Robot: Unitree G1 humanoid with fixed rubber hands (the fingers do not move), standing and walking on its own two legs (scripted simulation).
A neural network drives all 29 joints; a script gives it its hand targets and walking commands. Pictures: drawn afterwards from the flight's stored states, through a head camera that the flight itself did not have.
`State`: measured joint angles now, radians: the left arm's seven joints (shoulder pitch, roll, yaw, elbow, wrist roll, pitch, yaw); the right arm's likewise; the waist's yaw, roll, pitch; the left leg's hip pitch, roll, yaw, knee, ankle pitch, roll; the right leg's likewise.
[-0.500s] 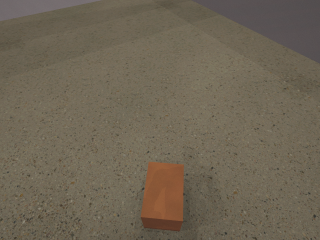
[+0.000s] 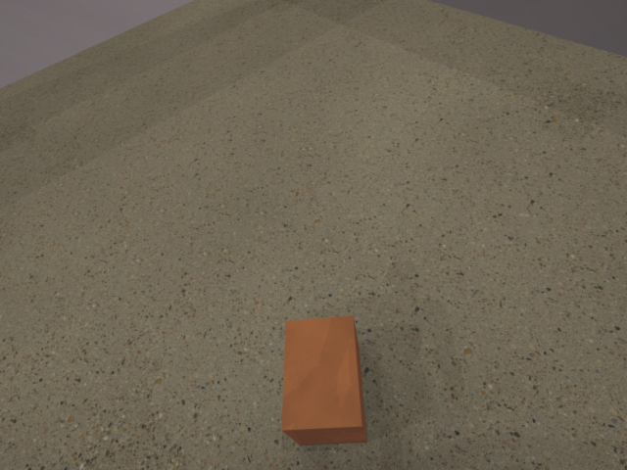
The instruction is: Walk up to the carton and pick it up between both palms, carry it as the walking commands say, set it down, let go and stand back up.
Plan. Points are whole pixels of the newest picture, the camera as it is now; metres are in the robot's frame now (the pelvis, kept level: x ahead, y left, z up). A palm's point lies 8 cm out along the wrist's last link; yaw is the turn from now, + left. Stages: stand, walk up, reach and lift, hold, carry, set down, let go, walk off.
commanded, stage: walk up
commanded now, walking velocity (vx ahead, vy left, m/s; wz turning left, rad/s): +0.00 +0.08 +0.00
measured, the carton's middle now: (326, 381) +0.41 +0.10 -0.68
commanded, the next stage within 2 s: stand in 1.36 s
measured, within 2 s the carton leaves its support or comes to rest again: neither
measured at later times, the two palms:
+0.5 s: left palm out of the picture -0.01 +0.34 -0.16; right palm out of the picture +0.04 -0.16 -0.12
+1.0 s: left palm out of the picture +0.00 +0.32 -0.13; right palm out of the picture +0.05 -0.17 -0.15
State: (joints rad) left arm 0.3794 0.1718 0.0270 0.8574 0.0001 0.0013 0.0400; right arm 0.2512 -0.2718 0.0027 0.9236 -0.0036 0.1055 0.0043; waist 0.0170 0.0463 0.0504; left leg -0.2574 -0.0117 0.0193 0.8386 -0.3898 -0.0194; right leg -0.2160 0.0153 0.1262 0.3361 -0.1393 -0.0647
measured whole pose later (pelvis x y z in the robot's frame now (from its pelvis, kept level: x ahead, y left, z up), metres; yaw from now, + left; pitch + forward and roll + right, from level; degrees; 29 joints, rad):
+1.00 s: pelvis -0.01 +0.07 -0.01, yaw +1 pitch +0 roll +2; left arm 0.37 0.21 0.02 0.86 0.00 0.03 0.04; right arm 0.25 -0.23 0.00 0.93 0.00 0.04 -0.01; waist 0.02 0.00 0.03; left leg -0.24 -0.02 0.03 0.70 -0.32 0.03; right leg -0.20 0.01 0.06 0.45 -0.25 -0.03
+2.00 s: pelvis -0.02 +0.06 -0.02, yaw +3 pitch +0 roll +0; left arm 0.29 0.18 0.01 0.86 0.00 0.00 0.04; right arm 0.26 -0.21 0.00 0.93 0.00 0.02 -0.02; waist 0.02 0.00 0.01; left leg -0.19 0.03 0.04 0.48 -0.30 0.00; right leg -0.24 0.03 -0.02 0.47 -0.24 -0.03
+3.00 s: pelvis -0.07 +0.07 -0.07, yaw +3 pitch +11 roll +0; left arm -0.24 0.20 0.07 0.68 0.00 0.17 -0.02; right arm -0.17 -0.22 -0.03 0.64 0.00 0.16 -0.03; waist 0.02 0.00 0.17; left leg -0.70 0.03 0.04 0.89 -0.39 0.00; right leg -0.74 0.02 -0.01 0.87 -0.32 -0.01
